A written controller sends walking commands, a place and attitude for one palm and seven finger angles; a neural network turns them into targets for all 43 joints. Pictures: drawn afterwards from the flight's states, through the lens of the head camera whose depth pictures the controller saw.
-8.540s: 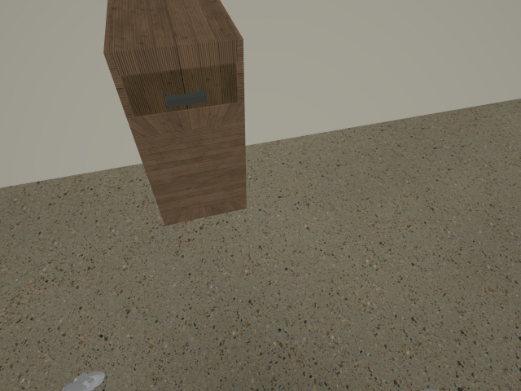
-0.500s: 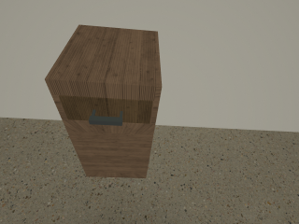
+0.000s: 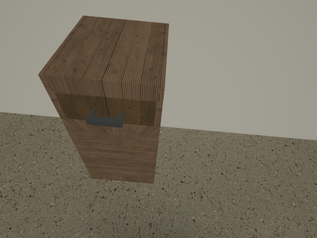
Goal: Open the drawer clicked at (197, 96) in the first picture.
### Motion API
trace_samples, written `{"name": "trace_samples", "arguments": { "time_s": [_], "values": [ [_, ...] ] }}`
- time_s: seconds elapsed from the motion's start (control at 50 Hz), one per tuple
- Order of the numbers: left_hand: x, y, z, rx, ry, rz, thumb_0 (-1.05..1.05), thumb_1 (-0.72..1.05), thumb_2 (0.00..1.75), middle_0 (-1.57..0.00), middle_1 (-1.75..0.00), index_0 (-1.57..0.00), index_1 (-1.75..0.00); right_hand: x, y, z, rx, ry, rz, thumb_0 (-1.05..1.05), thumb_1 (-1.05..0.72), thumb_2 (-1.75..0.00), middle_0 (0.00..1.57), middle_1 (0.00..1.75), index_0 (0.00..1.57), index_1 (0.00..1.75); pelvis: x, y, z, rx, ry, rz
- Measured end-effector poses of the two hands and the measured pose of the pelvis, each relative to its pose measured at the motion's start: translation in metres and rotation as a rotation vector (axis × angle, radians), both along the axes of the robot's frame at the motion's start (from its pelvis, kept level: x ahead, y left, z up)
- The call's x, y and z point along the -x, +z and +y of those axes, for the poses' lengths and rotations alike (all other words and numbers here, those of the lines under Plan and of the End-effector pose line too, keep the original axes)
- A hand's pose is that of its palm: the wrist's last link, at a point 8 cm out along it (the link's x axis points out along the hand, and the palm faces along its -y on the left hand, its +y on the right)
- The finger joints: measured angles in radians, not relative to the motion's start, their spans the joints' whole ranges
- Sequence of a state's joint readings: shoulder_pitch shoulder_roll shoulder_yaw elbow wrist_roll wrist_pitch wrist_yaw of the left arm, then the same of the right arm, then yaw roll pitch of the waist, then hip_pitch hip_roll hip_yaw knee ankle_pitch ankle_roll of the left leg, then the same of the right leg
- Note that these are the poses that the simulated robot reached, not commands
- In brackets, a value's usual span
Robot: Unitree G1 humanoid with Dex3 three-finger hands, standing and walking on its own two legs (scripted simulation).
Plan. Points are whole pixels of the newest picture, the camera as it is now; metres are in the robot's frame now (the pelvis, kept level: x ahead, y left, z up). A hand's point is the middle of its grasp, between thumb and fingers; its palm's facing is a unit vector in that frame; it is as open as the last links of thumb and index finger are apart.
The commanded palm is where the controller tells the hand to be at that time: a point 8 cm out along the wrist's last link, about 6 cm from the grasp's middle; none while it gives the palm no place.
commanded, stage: come to a stop and stand still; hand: left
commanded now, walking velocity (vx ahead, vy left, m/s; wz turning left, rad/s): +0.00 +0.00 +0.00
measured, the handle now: (106, 117) +0.51 +0.23 -0.08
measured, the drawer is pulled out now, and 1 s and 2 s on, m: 0.00 0.00 0.00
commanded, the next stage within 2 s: look again from close up in 0.82 s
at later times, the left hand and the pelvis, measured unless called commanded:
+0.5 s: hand out of the picture -0.06 +0.16 -0.16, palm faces +0.00 -0.99 -0.15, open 7.4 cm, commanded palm none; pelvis -0.03 +0.02 +0.01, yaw -2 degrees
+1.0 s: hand out of the picture -0.08 +0.14 -0.17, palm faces -0.01 -0.99 -0.13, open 7.4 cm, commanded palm none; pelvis -0.04 +0.00 +0.01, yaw -1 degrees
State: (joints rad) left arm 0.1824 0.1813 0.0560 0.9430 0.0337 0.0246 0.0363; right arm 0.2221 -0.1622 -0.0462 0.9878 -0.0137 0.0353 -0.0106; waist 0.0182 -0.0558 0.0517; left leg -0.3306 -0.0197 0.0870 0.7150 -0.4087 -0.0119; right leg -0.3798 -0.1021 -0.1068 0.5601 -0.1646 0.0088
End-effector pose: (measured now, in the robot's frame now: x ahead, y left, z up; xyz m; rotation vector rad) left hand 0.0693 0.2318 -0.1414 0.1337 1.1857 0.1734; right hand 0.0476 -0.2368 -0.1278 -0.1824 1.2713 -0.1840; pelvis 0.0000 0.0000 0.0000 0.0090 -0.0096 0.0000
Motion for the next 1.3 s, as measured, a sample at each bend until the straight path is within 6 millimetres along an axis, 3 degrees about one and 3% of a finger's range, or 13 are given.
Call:
{"name": "trace_samples", "arguments": {
  "time_s": [0.06,0.2,0.3,0.42,0.68,0.86,0.94,1.04,1.3],
  "values": [
    [0.013,-0.012,0.010,0.020,0.008,0.027,0.00,0.91,0.90,-0.20,-0.30,-0.20,-0.30,0.000,0.003,0.009,0.024,0.003,-0.059,0.00,-0.91,-0.90,0.20,0.29,0.20,0.30,0.007,-0.006,0.009,0.008,-0.005,-0.010],
    [0.056,-0.002,0.017,0.034,0.010,0.121,0.00,0.91,0.90,-0.20,-0.30,-0.20,-0.30,0.020,0.009,0.030,0.007,-0.003,-0.040,0.00,-0.92,-0.90,0.20,0.29,0.20,0.30,0.017,0.007,0.021,0.000,-0.024,0.012],
    [0.091,0.002,0.011,0.034,0.004,0.213,0.00,0.91,0.90,-0.19,-0.30,-0.20,-0.30,0.036,0.003,0.034,-0.013,-0.019,-0.019,0.00,-0.93,-0.90,0.20,0.30,0.21,0.30,0.022,0.009,0.024,-0.011,-0.033,0.026],
    [0.119,0.009,-0.006,0.034,-0.012,0.259,0.00,0.91,0.90,-0.19,-0.30,-0.20,-0.30,0.071,-0.009,0.033,-0.052,-0.056,0.048,0.00,-0.94,-0.90,0.20,0.29,0.21,0.30,0.031,0.010,0.021,-0.002,-0.041,0.014],
    [0.139,0.003,-0.038,0.092,-0.024,0.253,0.00,0.91,0.90,-0.20,-0.30,-0.20,-0.30,0.138,-0.006,0.042,-0.097,-0.079,0.193,0.00,-0.91,-0.90,0.20,0.29,0.20,0.30,0.044,0.013,0.006,0.007,-0.033,-0.013],
    [0.151,0.004,-0.046,0.096,-0.008,0.281,0.00,0.91,0.90,-0.20,-0.30,-0.20,-0.30,0.150,-0.007,0.045,-0.114,-0.088,0.227,0.00,-0.91,-0.90,0.20,0.29,0.20,0.30,0.044,0.013,-0.001,0.005,-0.032,-0.003],
    [0.154,0.005,-0.049,0.086,-0.010,0.290,0.00,0.91,0.90,-0.20,-0.30,-0.20,-0.30,0.144,-0.009,0.044,-0.123,-0.080,0.215,0.00,-0.91,-0.90,0.20,0.29,0.20,0.30,0.042,0.012,-0.003,0.010,-0.032,0.001],
    [0.147,0.002,-0.039,0.059,-0.033,0.282,0.00,0.90,0.90,-0.20,-0.30,-0.20,-0.30,0.122,-0.017,0.040,-0.124,-0.063,0.158,0.00,-0.91,-0.90,0.20,0.29,0.20,0.30,0.039,0.005,0.000,0.039,-0.019,0.012],
    [0.068,0.002,-0.008,-0.001,-0.053,0.152,0.01,0.92,0.90,-0.20,-0.30,-0.20,-0.30,0.077,-0.012,0.031,-0.067,-0.030,0.113,0.02,-0.93,-0.90,0.20,0.29,0.20,0.30,0.009,0.005,0.007,0.008,-0.037,0.016]
  ]
}}
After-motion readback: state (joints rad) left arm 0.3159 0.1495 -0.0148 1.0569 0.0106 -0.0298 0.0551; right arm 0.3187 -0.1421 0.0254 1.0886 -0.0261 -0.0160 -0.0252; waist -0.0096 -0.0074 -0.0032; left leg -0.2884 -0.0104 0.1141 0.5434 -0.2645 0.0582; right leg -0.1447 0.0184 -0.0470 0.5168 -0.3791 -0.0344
